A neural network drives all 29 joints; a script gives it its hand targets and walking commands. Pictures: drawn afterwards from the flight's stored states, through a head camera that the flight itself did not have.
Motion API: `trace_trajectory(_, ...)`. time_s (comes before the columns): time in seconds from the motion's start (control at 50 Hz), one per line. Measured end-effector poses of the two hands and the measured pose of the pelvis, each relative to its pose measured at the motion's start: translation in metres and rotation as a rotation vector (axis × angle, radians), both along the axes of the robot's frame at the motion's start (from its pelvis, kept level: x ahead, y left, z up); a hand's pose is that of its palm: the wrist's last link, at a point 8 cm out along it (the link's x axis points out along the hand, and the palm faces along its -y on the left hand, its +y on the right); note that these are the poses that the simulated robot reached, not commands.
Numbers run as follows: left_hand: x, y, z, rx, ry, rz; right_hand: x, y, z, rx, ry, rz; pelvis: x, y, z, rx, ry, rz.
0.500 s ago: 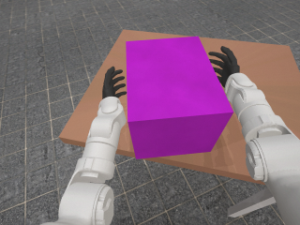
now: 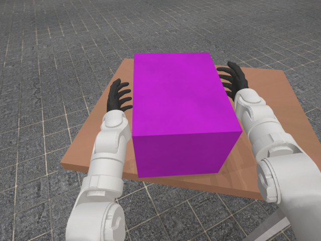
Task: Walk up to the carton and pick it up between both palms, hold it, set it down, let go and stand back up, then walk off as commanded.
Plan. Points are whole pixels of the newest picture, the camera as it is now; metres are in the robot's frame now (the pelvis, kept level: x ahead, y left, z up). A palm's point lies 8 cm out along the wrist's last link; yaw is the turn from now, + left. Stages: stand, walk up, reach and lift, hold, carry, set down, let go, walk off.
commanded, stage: reach and lift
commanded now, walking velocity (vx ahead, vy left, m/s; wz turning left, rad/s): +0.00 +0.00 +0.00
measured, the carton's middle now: (175, 112) +0.45 +0.01 +0.10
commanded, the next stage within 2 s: none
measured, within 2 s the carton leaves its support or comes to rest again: neither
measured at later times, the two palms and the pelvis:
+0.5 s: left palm (106, 104) +0.37 +0.17 +0.18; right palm (240, 84) +0.43 -0.13 +0.21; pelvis -0.01 +0.00 +0.00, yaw +0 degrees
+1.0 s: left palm (93, 93) +0.37 +0.20 +0.21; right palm (237, 82) +0.40 -0.12 +0.24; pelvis +0.00 +0.04 +0.00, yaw +1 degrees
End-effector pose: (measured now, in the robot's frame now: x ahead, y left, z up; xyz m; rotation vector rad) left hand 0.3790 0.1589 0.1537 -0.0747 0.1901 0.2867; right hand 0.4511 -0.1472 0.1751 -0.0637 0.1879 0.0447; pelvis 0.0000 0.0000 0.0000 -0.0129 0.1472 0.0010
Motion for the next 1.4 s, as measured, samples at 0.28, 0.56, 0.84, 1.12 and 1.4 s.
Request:
trace_trajectory(0.28,-0.026,0.002,-0.001,0.009,0.057,-0.024,-0.033,0.002,0.002,-0.003,0.046,-0.028,-0.022,0.000,0.000,0.001,-0.083,0.001)
trace_trajectory(0.56,-0.004,0.018,0.024,0.041,0.039,-0.075,-0.024,0.016,0.034,-0.007,0.018,-0.072,-0.005,0.007,0.002,-0.007,-0.089,0.004)
trace_trajectory(0.84,-0.001,0.035,0.056,0.036,-0.040,-0.127,-0.043,0.029,0.053,0.001,-0.063,-0.131,0.005,0.030,0.004,-0.016,-0.136,0.016)
trace_trajectory(1.12,-0.013,0.038,0.067,0.058,-0.026,-0.151,-0.058,0.032,0.072,-0.003,-0.054,-0.142,0.000,0.038,0.004,-0.014,-0.174,0.022)
trace_trajectory(1.4,-0.007,0.040,0.076,0.050,-0.013,-0.171,-0.057,0.034,0.080,-0.013,-0.042,-0.157,-0.001,0.037,0.004,-0.013,-0.176,0.022)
